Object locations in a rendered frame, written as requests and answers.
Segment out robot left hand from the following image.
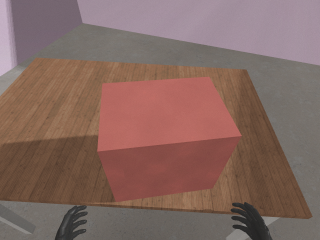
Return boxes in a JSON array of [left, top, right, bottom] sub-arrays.
[[55, 205, 88, 240]]

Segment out table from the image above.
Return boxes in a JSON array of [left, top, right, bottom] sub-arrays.
[[0, 57, 313, 240]]

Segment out carton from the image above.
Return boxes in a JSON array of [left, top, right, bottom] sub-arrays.
[[97, 76, 242, 202]]

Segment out robot right hand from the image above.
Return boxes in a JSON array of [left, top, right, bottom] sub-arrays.
[[230, 202, 273, 240]]

